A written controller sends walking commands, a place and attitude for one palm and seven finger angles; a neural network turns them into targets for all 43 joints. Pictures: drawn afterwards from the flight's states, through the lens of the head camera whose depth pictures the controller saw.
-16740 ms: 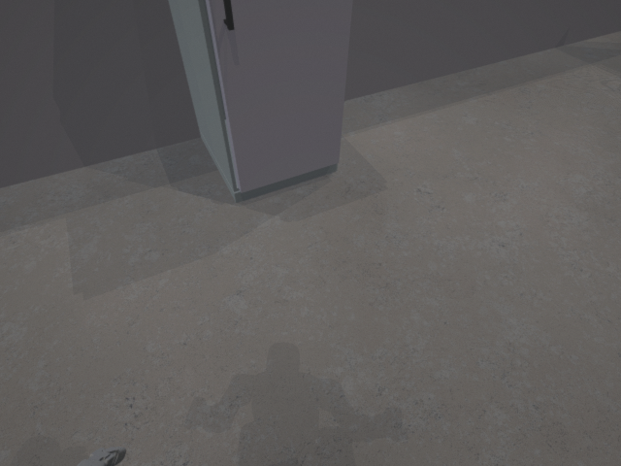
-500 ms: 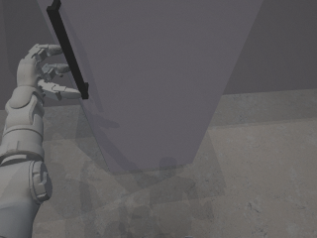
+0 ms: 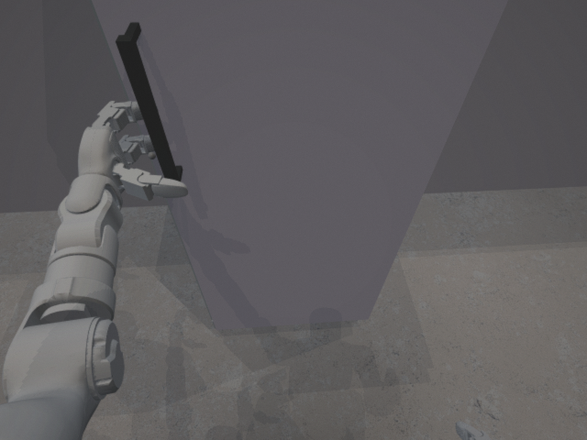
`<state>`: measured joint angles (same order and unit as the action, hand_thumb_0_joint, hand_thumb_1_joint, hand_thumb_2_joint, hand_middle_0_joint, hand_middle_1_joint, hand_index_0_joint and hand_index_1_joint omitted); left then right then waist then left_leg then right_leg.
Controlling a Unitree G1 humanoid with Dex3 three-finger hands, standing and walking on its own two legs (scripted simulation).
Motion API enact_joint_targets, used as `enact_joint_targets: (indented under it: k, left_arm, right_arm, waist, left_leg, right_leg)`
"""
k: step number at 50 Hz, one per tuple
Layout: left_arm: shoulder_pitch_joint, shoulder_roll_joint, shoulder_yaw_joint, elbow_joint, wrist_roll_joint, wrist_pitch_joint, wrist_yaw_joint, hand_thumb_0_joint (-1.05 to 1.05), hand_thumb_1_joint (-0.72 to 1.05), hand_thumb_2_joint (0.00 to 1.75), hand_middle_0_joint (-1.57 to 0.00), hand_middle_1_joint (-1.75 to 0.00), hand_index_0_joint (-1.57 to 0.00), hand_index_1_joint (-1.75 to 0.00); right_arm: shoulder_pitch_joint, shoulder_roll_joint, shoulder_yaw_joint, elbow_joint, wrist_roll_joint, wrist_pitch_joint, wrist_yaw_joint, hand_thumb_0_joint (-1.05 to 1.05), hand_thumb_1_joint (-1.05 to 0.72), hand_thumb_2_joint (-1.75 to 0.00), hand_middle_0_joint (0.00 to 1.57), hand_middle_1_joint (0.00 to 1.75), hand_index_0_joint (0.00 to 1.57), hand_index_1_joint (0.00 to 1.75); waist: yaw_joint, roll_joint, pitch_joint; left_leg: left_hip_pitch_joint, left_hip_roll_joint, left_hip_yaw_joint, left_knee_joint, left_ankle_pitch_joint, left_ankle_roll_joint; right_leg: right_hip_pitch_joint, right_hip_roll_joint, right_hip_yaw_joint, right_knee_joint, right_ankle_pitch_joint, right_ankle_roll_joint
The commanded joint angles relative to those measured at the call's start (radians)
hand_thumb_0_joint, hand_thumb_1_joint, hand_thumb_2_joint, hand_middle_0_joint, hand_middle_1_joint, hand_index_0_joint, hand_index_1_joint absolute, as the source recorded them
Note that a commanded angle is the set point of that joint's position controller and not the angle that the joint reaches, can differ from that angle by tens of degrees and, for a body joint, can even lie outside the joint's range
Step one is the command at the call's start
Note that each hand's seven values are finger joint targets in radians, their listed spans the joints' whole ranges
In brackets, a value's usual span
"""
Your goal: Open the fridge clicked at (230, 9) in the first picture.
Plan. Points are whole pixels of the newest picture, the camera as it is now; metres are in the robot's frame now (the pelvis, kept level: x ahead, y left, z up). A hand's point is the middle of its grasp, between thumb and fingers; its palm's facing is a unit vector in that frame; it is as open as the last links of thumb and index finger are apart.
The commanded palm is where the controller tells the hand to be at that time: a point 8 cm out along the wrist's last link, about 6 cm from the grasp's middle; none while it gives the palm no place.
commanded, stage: slide the fingers in behind the handle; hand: left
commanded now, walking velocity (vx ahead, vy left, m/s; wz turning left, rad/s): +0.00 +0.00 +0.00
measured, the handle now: (157, 121) +0.51 +0.20 +0.17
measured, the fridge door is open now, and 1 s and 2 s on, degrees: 0 0 0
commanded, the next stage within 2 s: grip the handle and tug to test in 0.96 s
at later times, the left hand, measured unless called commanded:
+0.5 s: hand (167, 155) +0.45 +0.18 +0.15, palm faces +0.11 -0.99 +0.00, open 14.0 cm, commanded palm +0.42 +0.23 +0.15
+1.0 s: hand (164, 156) +0.45 +0.18 +0.15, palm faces +0.11 -0.99 +0.00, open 14.0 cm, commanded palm +0.43 +0.23 +0.15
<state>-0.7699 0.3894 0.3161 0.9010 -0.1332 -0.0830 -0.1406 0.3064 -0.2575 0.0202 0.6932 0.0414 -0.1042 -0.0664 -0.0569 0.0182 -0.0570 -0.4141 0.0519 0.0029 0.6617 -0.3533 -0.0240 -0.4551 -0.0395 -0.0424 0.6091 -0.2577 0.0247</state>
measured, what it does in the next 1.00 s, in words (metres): stands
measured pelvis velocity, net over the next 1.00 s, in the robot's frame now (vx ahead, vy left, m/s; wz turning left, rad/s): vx -0.01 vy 0.00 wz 0.00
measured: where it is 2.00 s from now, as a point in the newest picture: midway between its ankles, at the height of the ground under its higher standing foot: outside the picture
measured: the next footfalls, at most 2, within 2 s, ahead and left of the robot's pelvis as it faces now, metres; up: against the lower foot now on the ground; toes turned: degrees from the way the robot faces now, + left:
none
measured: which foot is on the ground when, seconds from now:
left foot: down 0.00-1.00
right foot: down 0.00-1.00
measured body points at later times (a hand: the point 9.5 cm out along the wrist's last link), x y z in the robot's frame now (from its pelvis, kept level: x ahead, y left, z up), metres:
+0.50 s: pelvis -0.01 -0.01 +0.00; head +0.02 -0.01 +0.45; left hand +0.44 +0.23 +0.16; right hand +0.06 -0.28 -0.11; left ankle -0.01 +0.13 -0.72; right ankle +0.03 -0.14 -0.72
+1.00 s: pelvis -0.01 +0.00 +0.00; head +0.02 +0.00 +0.45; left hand +0.44 +0.24 +0.16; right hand +0.06 -0.27 -0.11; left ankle -0.01 +0.13 -0.72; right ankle +0.03 -0.14 -0.72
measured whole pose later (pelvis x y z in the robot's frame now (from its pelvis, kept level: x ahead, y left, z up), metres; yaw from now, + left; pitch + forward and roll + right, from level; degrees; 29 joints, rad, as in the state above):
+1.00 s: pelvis -0.01 +0.00 +0.00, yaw +0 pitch +6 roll -1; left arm -0.82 0.37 0.29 0.96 -0.13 -0.13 -0.10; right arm 0.33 -0.26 0.01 0.73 0.04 -0.12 -0.07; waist -0.07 0.01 -0.04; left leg -0.43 0.05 0.01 0.66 -0.33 -0.02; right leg -0.47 -0.04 -0.04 0.61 -0.24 0.02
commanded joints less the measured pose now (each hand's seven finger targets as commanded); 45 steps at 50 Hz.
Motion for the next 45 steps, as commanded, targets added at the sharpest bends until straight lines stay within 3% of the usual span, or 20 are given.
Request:
enact_joint_targets:
  k: [1, 5, 6, 9, 12, 17, 18, 19, 20, 22, 24, 27, 32, 33, 35, 39, 40, 41, 43, 45]
  left_arm:
    - [-0.509, 0.207, 0.001, -0.231, -0.005, -0.075, 0.003, 0.0, -0.5, 0.3, -0.3, -1.2, -0.3, -1.2]
    - [-0.517, 0.247, 0.039, -0.224, -0.007, -0.084, 0.012, 0.0, -0.5, 0.3, -0.3, -1.2, -0.3, -1.2]
    - [-0.502, 0.216, 0.017, -0.211, -0.007, -0.082, 0.011, 0.0, -0.5, 0.3, -0.3, -1.2, -0.3, -1.2]
    - [-0.496, 0.213, 0.016, -0.234, -0.005, -0.089, 0.019, 0.0, -0.5, 0.3, -0.3, -1.2, -0.3, -1.2]
    - [-0.484, 0.209, 0.019, -0.2, -0.007, -0.08, 0.022, 0.0, -0.5, 0.3, -0.3, -1.2, -0.3, -1.2]
    - [-0.479, 0.232, 0.044, -0.212, -0.002, -0.086, 0.033, 0.0, -0.5, 0.3, -0.3, -1.2, -0.3, -1.2]
    - [-0.46, 0.263, 0.066, -0.209, 0.004, -0.09, 0.036, 0.0, -0.5, 0.3, -0.3, -1.2, -0.3, -1.2]
    - [-0.493, 0.222, 0.024, -0.224, 0.002, -0.093, 0.034, 0.0, -0.5, 0.3, -0.3, -1.2, -0.3, -1.2]
    - [-0.502, 0.208, 0.014, -0.223, 0.003, -0.094, 0.035, 0.0, -0.5, 0.3, -0.3, -1.2, -0.3, -1.2]
    - [-0.493, 0.242, 0.051, -0.22, -0.002, -0.098, 0.04, 0.0, -0.5, 0.3, -0.3, -1.2, -0.3, -1.2]
    - [-0.479, 0.212, 0.028, -0.248, -0.003, -0.101, 0.039, 0.0, -0.5, 0.3, -0.3, -1.2, -0.3, -1.2]
    - [-0.46, 0.205, 0.027, -0.226, -0.002, -0.091, 0.042, 0.0, -0.5, 0.3, -0.3, -1.2, -0.3, -1.2]
    - [-0.515, 0.229, 0.031, -0.185, 0.005, -0.088, 0.045, 0.0, -0.5, 0.3, -0.3, -1.2, -0.3, -1.2]
    - [-0.494, 0.261, 0.061, -0.19, 0.009, -0.095, 0.046, 0.0, -0.5, 0.3, -0.3, -1.2, -0.3, -1.2]
    - [-0.522, 0.212, 0.015, -0.198, 0.007, -0.101, 0.042, 0.0, -0.5, 0.3, -0.3, -1.2, -0.3, -1.2]
    - [-0.498, 0.226, 0.031, -0.178, -0.001, -0.109, 0.035, 0.0, -0.5, 0.3, -0.3, -1.2, -0.3, -1.2]
    - [-0.523, 0.196, 0.003, -0.182, -0.003, -0.108, 0.032, 0.0, -0.5, 0.3, -0.3, -1.2, -0.3, -1.2]
    - [-0.54, 0.214, 0.014, -0.159, 0.001, -0.106, 0.033, 0.0, -0.5, 0.3, -0.3, -1.2, -0.3, -1.2]
    - [-0.572, 0.215, 0.006, -0.2, 0.007, -0.114, 0.036, 0.0, -0.5, 0.3, -0.3, -1.2, -0.3, -1.2]
    - [-0.572, 0.188, -0.01, -0.204, 0.001, -0.119, 0.038, 0.0, -0.5, 0.3, -0.3, -1.2, -0.3, -1.2]
  right_arm:
    - [0.038, -0.147, -0.058, -0.09, 0.005, -0.035, -0.018, 0.0, -0.9, -0.9, 0.2, 0.3, 0.2, 0.3]
    - [0.042, -0.151, -0.06, -0.083, 0.003, -0.037, -0.019, 0.0, -0.9, -0.9, 0.2, 0.3, 0.2, 0.3]
    - [0.039, -0.148, -0.059, -0.086, 0.004, -0.037, -0.018, 0.0, -0.9, -0.9, 0.2, 0.3, 0.2, 0.3]
    - [0.038, -0.147, -0.061, -0.083, 0.002, -0.04, -0.015, 0.0, -0.9, -0.9, 0.2, 0.3, 0.2, 0.3]
    - [0.041, -0.148, -0.061, -0.079, 0.003, -0.039, -0.016, 0.0, -0.9, -0.9, 0.2, 0.3, 0.2, 0.3]
    - [0.044, -0.149, -0.064, -0.077, 0.0, -0.041, -0.015, 0.0, -0.9, -0.9, 0.2, 0.3, 0.2, 0.3]
    - [0.045, -0.153, -0.064, -0.078, 0.001, -0.037, -0.016, 0.0, -0.9, -0.9, 0.2, 0.3, 0.2, 0.3]
    - [0.04, -0.149, -0.062, -0.079, 0.001, -0.038, -0.015, 0.0, -0.9, -0.9, 0.2, 0.3, 0.2, 0.3]
    - [0.04, -0.146, -0.062, -0.077, 0.001, -0.041, -0.014, 0.0, -0.9, -0.9, 0.2, 0.3, 0.2, 0.3]
    - [0.046, -0.152, -0.067, -0.073, 0.0, -0.043, -0.015, 0.0, -0.9, -0.9, 0.2, 0.3, 0.2, 0.3]
    - [0.04, -0.147, -0.065, -0.079, 0.0, -0.045, -0.014, 0.0, -0.9, -0.9, 0.2, 0.3, 0.2, 0.3]
    - [0.038, -0.147, -0.066, -0.076, 0.002, -0.046, -0.013, 0.0, -0.9, -0.9, 0.2, 0.3, 0.2, 0.3]
    - [0.036, -0.153, -0.06, -0.07, 0.002, -0.043, -0.017, 0.0, -0.9, -0.9, 0.2, 0.3, 0.2, 0.3]
    - [0.038, -0.154, -0.063, -0.071, 0.0, -0.042, -0.017, 0.0, -0.9, -0.9, 0.2, 0.3, 0.2, 0.3]
    - [0.033, -0.147, -0.058, -0.076, 0.001, -0.045, -0.016, 0.0, -0.9, -0.9, 0.2, 0.3, 0.2, 0.3]
    - [0.039, -0.153, -0.062, -0.076, 0.002, -0.046, -0.015, 0.0, -0.9, -0.9, 0.2, 0.3, 0.2, 0.3]
    - [0.035, -0.15, -0.06, -0.075, 0.004, -0.049, -0.015, 0.0, -0.9, -0.9, 0.2, 0.3, 0.2, 0.3]
    - [0.041, -0.153, -0.06, -0.069, 0.004, -0.049, -0.017, 0.0, -0.9, -0.9, 0.2, 0.3, 0.2, 0.3]
    - [0.042, -0.154, -0.063, -0.07, 0.001, -0.049, -0.017, 0.0, -0.9, -0.9, 0.2, 0.3, 0.2, 0.3]
    - [0.045, -0.149, -0.062, -0.067, 0.002, -0.055, -0.015, 0.0, -0.9, -0.9, 0.2, 0.3, 0.2, 0.3]
  waist:
    - [-0.021, 0.031, -0.318]
    - [-0.016, 0.006, -0.337]
    - [-0.019, 0.002, -0.331]
    - [-0.012, 0.036, -0.35]
    - [-0.014, 0.001, -0.324]
    - [-0.009, -0.005, -0.336]
    - [-0.002, -0.01, -0.328]
    - [-0.018, 0.002, -0.323]
    - [-0.015, 0.017, -0.317]
    - [-0.011, -0.01, -0.328]
    - [-0.004, 0.014, -0.353]
    - [-0.007, 0.001, -0.319]
    - [-0.023, -0.015, -0.277]
    - [-0.007, -0.01, -0.301]
    - [-0.021, 0.016, -0.297]
    - [-0.017, -0.013, -0.312]
    - [-0.027, -0.001, -0.304]
    - [-0.028, -0.003, -0.281]
    - [-0.026, 0.044, -0.322]
    - [-0.03, 0.038, -0.327]
  left_leg:
    - [0.085, -0.048, 0.006, -0.086, 0.289, 0.025]
    - [0.079, -0.05, 0.007, -0.087, 0.269, 0.028]
    - [0.075, -0.051, 0.011, -0.088, 0.269, 0.029]
    - [0.089, -0.051, 0.009, -0.089, 0.28, 0.027]
    - [0.062, -0.052, 0.012, -0.095, 0.252, 0.028]
    - [0.061, -0.054, 0.021, -0.096, 0.249, 0.032]
    - [0.052, -0.053, 0.019, -0.096, 0.242, 0.032]
    - [0.059, -0.053, 0.02, -0.102, 0.233, 0.032]
    - [0.06, -0.052, 0.016, -0.103, 0.232, 0.03]
    - [0.063, -0.051, 0.017, -0.102, 0.222, 0.032]
    - [0.076, -0.053, 0.018, -0.105, 0.249, 0.031]
    - [0.064, -0.052, 0.021, -0.108, 0.225, 0.031]
    - [0.04, -0.053, 0.019, -0.115, 0.166, 0.033]
    - [0.046, -0.053, 0.02, -0.11, 0.181, 0.033]
    - [0.052, -0.053, 0.019, -0.111, 0.186, 0.03]
    - [0.051, -0.05, 0.014, -0.109, 0.189, 0.03]
    - [0.053, -0.052, 0.015, -0.106, 0.179, 0.031]
    - [0.045, -0.049, 0.01, -0.107, 0.17, 0.029]
    - [0.076, -0.052, 0.007, -0.103, 0.195, 0.027]
    - [0.085, -0.049, 0.001, -0.1, 0.207, 0.024]
  right_leg:
    - [0.194, 0.052, -0.001, -0.045, 0.286, -0.038]
    - [0.21, 0.051, 0.002, -0.05, 0.278, -0.037]
    - [0.211, 0.052, 0.003, -0.051, 0.284, -0.036]
    - [0.214, 0.051, 0.001, -0.048, 0.286, -0.037]
    - [0.217, 0.052, 0.002, -0.057, 0.271, -0.036]
    - [0.233, 0.053, 0.01, -0.062, 0.281, -0.034]
    - [0.237, 0.052, 0.011, -0.063, 0.268, -0.035]
    - [0.226, 0.051, 0.011, -0.066, 0.264, -0.033]
    - [0.22, 0.053, 0.009, -0.065, 0.257, -0.035]
    - [0.222, 0.055, 0.01, -0.07, 0.245, -0.034]
    - [0.24, 0.054, 0.008, -0.063, 0.27, -0.037]
    - [0.226, 0.055, 0.008, -0.072, 0.247, -0.035]
    - [0.194, 0.051, 0.014, -0.086, 0.183, -0.032]
    - [0.209, 0.053, 0.015, -0.079, 0.193, -0.035]
    - [0.199, 0.051, 0.013, -0.076, 0.202, -0.035]
    - [0.2, 0.053, 0.01, -0.071, 0.202, -0.035]
    - [0.185, 0.053, 0.011, -0.075, 0.191, -0.033]
    - [0.173, 0.054, 0.009, -0.074, 0.178, -0.035]
    - [0.173, 0.054, 0.01, -0.065, 0.189, -0.038]
    - [0.167, 0.056, 0.002, -0.062, 0.195, -0.039]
